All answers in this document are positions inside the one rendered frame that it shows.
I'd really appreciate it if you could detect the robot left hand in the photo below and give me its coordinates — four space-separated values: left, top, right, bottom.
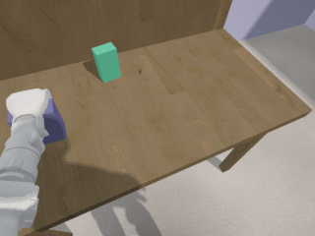
6 88 52 137

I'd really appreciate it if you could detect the table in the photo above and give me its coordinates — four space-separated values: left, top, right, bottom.
0 0 312 236

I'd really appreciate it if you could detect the robot left forearm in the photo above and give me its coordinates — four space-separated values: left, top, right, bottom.
0 111 45 184

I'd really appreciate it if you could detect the left robot upper arm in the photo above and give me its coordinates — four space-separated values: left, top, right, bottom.
0 180 39 236

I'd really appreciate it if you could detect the sponge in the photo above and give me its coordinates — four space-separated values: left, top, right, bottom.
7 97 67 145

